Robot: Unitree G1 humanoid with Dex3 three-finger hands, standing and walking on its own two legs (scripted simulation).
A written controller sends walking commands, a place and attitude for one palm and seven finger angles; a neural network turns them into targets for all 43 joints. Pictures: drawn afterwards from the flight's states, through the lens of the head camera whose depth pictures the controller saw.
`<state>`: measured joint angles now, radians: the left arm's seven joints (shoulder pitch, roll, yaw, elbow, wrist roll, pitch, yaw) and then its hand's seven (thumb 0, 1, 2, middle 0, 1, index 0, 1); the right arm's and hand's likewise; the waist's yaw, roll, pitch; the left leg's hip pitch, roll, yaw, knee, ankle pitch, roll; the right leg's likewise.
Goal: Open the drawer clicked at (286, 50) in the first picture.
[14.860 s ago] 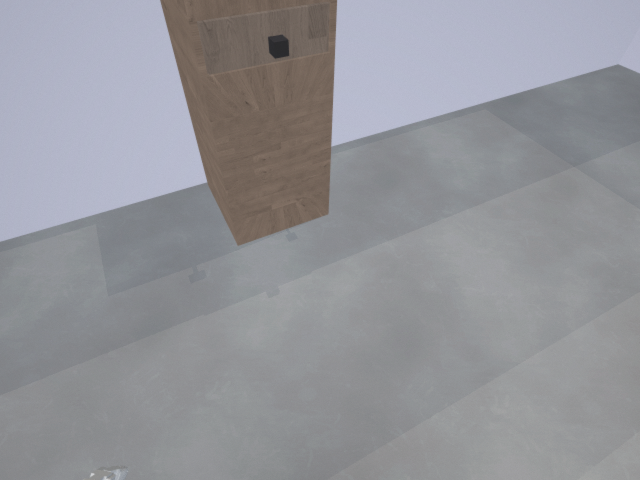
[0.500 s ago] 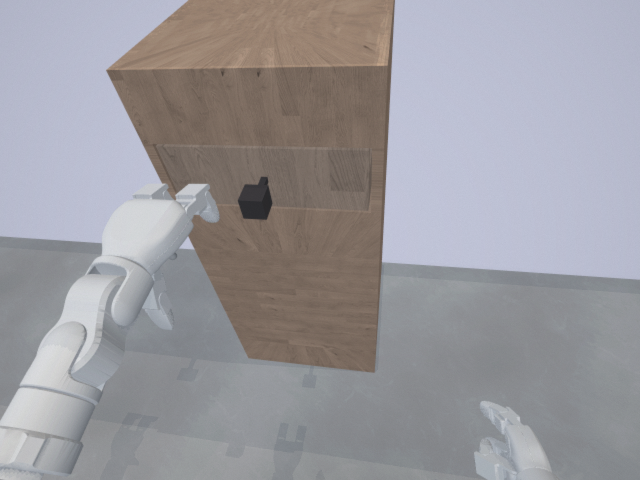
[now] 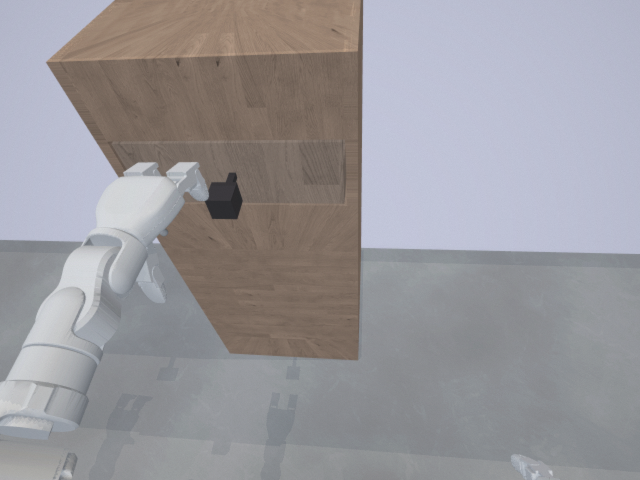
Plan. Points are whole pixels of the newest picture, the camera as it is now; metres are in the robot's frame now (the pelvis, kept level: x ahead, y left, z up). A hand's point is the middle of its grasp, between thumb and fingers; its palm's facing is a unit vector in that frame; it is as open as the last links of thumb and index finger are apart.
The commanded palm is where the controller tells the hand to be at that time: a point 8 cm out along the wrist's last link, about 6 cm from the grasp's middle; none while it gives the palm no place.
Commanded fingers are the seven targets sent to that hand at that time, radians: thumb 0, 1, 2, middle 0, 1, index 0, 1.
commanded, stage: move the hooked fingers above the handle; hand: left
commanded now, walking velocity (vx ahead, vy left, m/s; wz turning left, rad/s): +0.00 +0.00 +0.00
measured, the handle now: (227, 191) +0.54 +0.22 +0.03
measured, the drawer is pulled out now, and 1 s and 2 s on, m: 0.00 0.00 0.00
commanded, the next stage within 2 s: lower the fingers behind the handle in 1.76 s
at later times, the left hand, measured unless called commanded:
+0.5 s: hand (181, 204) +0.43 +0.24 +0.10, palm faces -0.02 -0.02 -1.00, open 13.8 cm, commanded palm +0.43 +0.24 +0.16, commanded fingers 0.00 -0.50 0.30 -0.30 -1.20 -0.30 -1.20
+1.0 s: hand (201, 184) +0.49 +0.23 +0.10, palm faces -0.04 -0.01 -1.00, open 13.8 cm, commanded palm +0.47 +0.24 +0.16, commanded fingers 0.00 -0.50 0.30 -0.30 -1.20 -0.30 -1.20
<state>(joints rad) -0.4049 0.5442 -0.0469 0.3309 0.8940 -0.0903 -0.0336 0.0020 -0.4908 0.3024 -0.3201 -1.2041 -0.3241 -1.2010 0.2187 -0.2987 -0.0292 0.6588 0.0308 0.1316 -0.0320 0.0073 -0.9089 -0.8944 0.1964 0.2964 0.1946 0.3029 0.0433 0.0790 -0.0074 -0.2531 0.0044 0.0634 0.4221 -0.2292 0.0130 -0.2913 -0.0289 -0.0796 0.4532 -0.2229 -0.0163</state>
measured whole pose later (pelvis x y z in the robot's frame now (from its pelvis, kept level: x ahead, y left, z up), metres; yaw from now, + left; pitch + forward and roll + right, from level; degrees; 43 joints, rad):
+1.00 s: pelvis +0.02 +0.01 -0.01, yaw -2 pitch +11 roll +0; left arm -0.79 0.55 -0.03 0.85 1.01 -0.13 0.07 0.00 -0.49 0.30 -0.32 -1.20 -0.32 -1.20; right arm 0.34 -0.28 -0.05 0.68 0.02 0.16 -0.03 0.00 -0.91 -0.89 0.20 0.30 0.20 0.30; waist -0.05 0.05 -0.07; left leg -0.44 0.02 0.09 0.55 -0.30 0.02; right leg -0.48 -0.02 -0.05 0.55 -0.27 -0.01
